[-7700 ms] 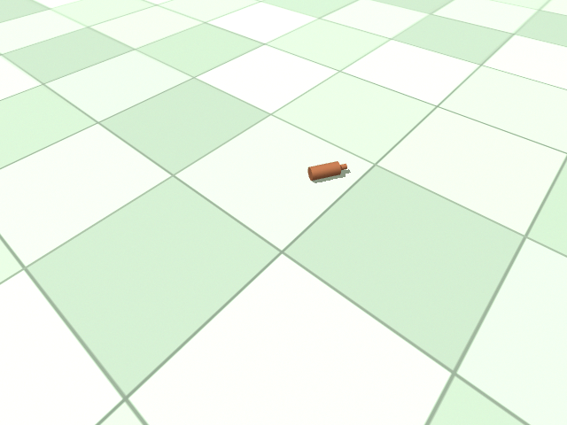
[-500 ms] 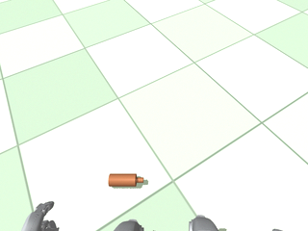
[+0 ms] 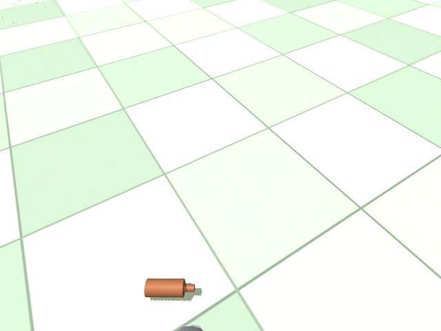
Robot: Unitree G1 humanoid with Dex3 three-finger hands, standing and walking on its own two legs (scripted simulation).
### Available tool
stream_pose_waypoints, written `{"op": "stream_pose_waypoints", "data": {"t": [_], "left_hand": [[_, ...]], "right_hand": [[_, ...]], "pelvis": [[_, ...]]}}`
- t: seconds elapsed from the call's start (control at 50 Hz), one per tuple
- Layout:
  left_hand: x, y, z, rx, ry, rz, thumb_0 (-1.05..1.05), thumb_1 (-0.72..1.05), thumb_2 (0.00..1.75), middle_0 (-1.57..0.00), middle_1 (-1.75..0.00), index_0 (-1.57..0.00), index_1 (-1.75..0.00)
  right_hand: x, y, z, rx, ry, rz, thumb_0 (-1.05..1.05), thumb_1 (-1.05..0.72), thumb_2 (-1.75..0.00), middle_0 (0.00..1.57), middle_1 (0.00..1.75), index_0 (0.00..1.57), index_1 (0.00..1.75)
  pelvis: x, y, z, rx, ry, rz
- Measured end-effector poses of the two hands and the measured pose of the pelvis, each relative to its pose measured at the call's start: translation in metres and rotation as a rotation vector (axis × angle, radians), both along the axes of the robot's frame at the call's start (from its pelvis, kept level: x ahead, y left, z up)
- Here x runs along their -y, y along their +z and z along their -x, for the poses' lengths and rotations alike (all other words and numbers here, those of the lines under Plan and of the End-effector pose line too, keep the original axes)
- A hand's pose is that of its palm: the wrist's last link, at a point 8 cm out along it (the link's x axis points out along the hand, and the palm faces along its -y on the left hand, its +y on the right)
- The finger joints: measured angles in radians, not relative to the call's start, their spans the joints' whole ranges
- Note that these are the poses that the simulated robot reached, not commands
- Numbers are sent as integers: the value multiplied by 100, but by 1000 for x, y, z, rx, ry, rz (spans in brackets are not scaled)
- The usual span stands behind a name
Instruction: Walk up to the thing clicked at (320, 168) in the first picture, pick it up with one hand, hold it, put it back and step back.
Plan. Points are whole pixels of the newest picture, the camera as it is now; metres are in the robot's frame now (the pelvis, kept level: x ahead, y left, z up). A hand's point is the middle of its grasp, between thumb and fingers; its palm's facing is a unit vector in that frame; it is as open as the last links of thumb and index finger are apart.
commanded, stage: walk up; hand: left
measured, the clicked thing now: (170, 287) +0.45 +0.26 -0.72
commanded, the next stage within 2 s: none
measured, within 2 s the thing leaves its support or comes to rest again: neither
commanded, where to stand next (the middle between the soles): +0.09 +0.05 m, yaw +2 degrees
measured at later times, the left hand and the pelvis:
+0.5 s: hand out of the picture +0.04 +0.31 -0.15, palm faces +0.03 -0.92 -0.38, open 7.4 cm; pelvis -0.01 +0.03 -0.01, yaw +2 degrees
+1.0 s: hand out of the picture +0.06 +0.35 -0.16, palm faces -0.04 -0.92 -0.38, open 7.4 cm; pelvis +0.01 +0.05 +0.00, yaw -2 degrees
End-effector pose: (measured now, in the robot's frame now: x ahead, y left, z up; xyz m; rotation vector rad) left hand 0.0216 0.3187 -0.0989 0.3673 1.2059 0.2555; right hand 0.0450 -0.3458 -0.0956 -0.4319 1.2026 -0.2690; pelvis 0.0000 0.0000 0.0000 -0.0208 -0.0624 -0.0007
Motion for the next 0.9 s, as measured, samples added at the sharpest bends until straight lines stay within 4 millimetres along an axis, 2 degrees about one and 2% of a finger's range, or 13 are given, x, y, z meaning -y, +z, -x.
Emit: {"op": "stream_pose_waypoints", "data": {"t": [0.08, 0.18, 0.26, 0.36, 0.42, 0.48, 0.58, 0.66, 0.72, 0.8, 0.9], "left_hand": [[-10, 17, 8, -8, 21, -58, 1, 90, 90, -21, -30, -21, -30], [-37, 28, 7, -3, 32, -113, 1, 90, 90, -21, -30, -21, -30], [-60, 13, -3, 16, 37, -108, 1, 90, 90, -21, -30, -20, -30], [-56, -1, -17, 36, 42, -55, 1, 90, 90, -21, -30, -20, -30], [-47, -8, -19, 40, 27, -19, 1, 90, 90, -21, -30, -20, -30], [-35, -13, -14, 39, 19, 14, 0, 90, 90, -21, -30, -20, -30], [-23, -5, 20, 14, 53, 69, 0, 90, 90, -21, -30, -20, -30], [-31, -1, 50, -78, 77, 79, 0, 90, 90, -21, -30, -20, -30], [-49, -8, 58, -146, 90, 74, 1, 90, 90, -21, -30, -20, -30], [-69, -27, 43, -187, 91, 55, 1, 90, 90, -21, -30, -20, -30], [-76, -28, 0, -149, 35, 47, 1, 90, 90, -21, -30, -20, -30]], "right_hand": [[-15, -11, -13, -17, 27, -62, 0, -90, -89, 20, 30, 20, 29], [-48, -24, -33, -4, 51, -125, 0, -90, -89, 20, 30, 20, 29], [-77, -33, -49, 37, 85, -136, 0, -90, -89, 20, 30, 20, 29], [-101, -25, -58, 92, 117, -150, 0, -90, -89, 20, 30, 20, 30], [-100, -19, -63, 126, 122, -141, 0, -90, -89, 21, 30, 20, 30], [-89, -12, -63, 148, 126, -122, 0, -90, -89, 21, 30, 20, 30], [-67, 15, -60, 109, 121, -62, 0, -90, -89, 21, 30, 20, 30], [-58, 33, -69, 109, 128, -17, 0, -90, -89, 20, 30, 20, 30], [-60, 36, -76, 124, 118, 18, 0, -90, -89, 20, 30, 20, 29], [-72, 27, -75, 138, 94, 57, 0, -90, -89, 20, 30, 20, 29], [-88, 23, -61, 131, 48, 30, 0, -90, -89, 20, 30, 20, 30]], "pelvis": [[-6, 4, -2, 0, 19, -9], [-19, 3, 1, -2, 38, -20], [-34, -9, 5, -1, 52, -40], [-39, -8, 12, 1, 48, -30], [-37, -8, 15, -4, 34, -24], [-32, -8, 17, 3, 31, -1], [-32, 9, 5, -5, 31, -22], [-44, 16, -5, -5, 30, -15], [-55, 10, -14, -4, 28, -6], [-65, -4, -20, 7, 14, -25], [-62, 0, -19, 17, -15, -24]]}}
